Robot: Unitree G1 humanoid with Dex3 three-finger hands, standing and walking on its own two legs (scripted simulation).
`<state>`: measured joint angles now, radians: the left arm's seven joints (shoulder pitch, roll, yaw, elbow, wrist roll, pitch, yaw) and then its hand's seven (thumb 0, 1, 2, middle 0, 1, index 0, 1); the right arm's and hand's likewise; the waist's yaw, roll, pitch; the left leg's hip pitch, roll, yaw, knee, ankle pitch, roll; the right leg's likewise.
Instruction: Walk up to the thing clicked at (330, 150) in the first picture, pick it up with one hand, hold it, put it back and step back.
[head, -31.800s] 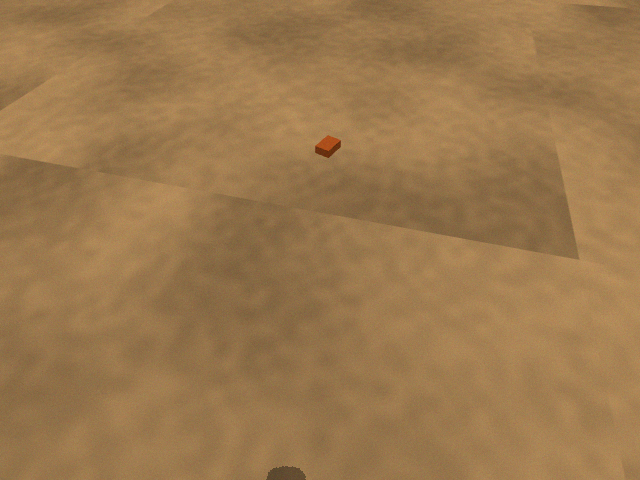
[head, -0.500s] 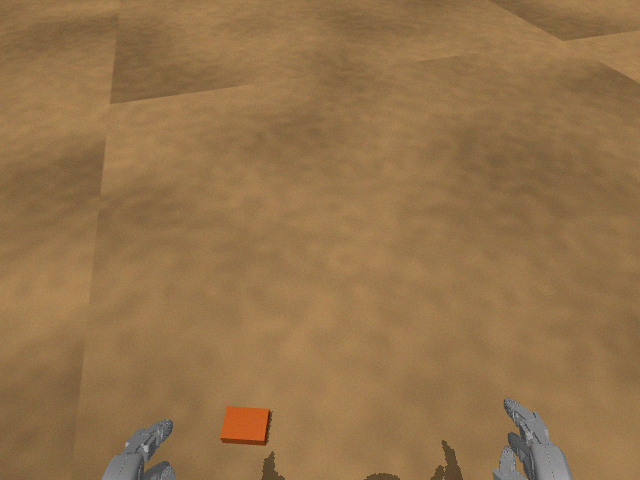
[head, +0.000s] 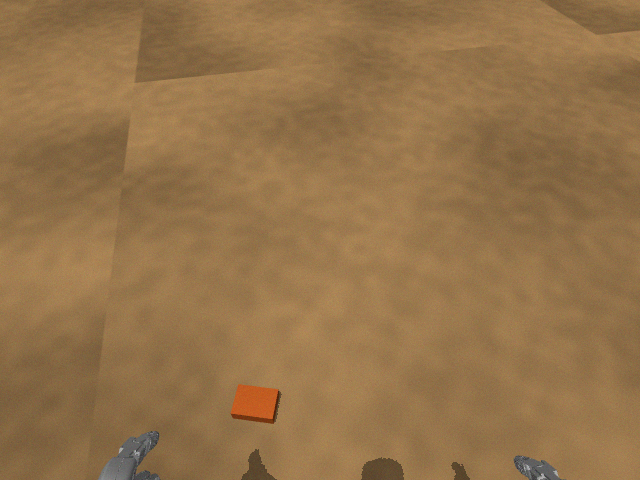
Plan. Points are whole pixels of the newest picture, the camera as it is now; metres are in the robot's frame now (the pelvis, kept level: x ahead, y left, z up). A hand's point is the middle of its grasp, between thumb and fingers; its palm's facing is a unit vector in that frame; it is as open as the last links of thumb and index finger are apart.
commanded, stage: stand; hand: left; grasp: from above
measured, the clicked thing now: (255, 403) +0.46 +0.21 -0.72
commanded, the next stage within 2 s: none
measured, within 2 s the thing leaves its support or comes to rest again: neither
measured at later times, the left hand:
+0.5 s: hand out of the picture +0.03 +0.24 -0.13, palm faces +0.05 -0.94 -0.32, open 7.4 cm
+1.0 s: hand out of the picture +0.05 +0.23 -0.12, palm faces +0.04 -0.94 -0.33, open 7.4 cm
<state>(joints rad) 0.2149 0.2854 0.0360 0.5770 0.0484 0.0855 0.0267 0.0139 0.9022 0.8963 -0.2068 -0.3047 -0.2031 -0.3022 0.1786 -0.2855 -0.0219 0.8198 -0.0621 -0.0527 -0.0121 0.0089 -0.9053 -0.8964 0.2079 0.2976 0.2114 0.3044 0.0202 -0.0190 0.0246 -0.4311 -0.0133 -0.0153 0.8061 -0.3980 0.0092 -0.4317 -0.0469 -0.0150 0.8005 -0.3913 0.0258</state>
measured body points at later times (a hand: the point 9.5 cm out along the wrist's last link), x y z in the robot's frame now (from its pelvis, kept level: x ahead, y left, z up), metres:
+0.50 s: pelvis +0.00 +0.00 +0.04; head +0.00 +0.00 +0.48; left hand +0.03 +0.29 -0.10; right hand +0.08 -0.27 -0.11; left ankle +0.02 +0.12 -0.71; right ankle +0.02 -0.14 -0.71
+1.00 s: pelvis +0.00 -0.01 +0.04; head +0.01 -0.02 +0.49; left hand +0.05 +0.28 -0.10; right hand +0.07 -0.30 -0.10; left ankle +0.02 +0.12 -0.71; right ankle +0.02 -0.14 -0.71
